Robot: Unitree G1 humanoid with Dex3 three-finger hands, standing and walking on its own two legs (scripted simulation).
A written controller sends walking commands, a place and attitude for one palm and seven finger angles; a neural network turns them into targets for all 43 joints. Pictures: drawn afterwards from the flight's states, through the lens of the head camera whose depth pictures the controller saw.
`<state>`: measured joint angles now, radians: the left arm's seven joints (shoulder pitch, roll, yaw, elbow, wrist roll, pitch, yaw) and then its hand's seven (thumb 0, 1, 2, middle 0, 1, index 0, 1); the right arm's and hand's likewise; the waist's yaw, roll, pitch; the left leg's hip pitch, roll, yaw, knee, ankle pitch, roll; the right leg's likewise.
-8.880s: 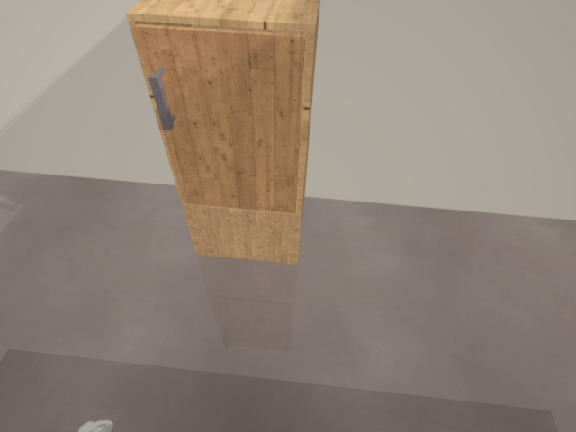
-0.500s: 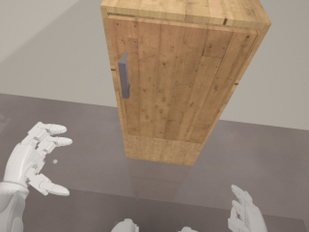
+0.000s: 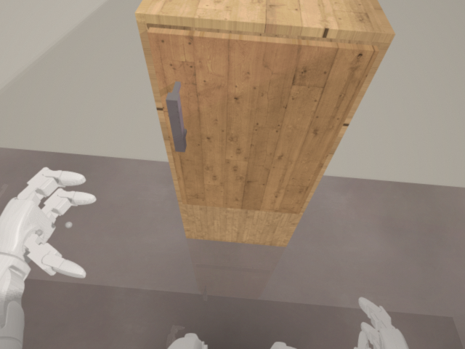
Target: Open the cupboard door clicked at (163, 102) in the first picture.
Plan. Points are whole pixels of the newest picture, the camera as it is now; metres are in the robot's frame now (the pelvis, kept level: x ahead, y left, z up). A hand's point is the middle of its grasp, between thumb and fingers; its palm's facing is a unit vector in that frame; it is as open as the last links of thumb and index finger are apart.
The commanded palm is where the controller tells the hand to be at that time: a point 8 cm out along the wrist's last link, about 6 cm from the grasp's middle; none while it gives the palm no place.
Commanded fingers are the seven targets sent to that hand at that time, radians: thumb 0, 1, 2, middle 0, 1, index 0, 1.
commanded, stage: raise the hand with hooked fingers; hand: left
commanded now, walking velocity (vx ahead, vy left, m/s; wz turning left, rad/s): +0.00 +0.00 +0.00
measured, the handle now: (179, 118) +0.56 +0.15 +0.04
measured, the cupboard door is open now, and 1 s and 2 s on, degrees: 0 0 0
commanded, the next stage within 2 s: move the hooked fingers beside the handle in 0.26 s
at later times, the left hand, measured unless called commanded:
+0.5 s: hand (75, 223) +0.29 +0.26 +0.06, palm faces -0.01 -1.00 -0.03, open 14.0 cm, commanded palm +0.28 +0.31 +0.06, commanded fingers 0.00 -0.50 0.30 -0.30 -1.20 -0.30 -1.20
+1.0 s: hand (109, 184) +0.37 +0.24 +0.06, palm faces -0.05 -1.00 -0.02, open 14.0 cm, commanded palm +0.35 +0.28 +0.06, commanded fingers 0.00 -0.50 0.30 -0.30 -1.20 -0.30 -1.20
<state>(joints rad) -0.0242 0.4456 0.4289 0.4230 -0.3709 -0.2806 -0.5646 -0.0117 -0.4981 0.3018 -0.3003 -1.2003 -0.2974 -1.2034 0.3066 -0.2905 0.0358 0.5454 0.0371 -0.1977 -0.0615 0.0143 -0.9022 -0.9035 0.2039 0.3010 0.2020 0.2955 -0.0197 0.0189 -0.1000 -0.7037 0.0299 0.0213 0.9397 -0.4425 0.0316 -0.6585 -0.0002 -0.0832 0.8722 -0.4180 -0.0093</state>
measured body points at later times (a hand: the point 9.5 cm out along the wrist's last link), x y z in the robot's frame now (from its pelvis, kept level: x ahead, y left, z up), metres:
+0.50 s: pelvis +0.00 -0.01 +0.00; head +0.05 +0.00 +0.44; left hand +0.28 +0.32 +0.07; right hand +0.16 -0.26 -0.08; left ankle +0.01 +0.09 -0.69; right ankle +0.01 -0.12 -0.69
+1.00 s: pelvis +0.00 -0.01 +0.00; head +0.08 +0.00 +0.44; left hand +0.36 +0.29 +0.06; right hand +0.10 -0.28 -0.10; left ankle +0.01 +0.09 -0.69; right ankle +0.01 -0.12 -0.69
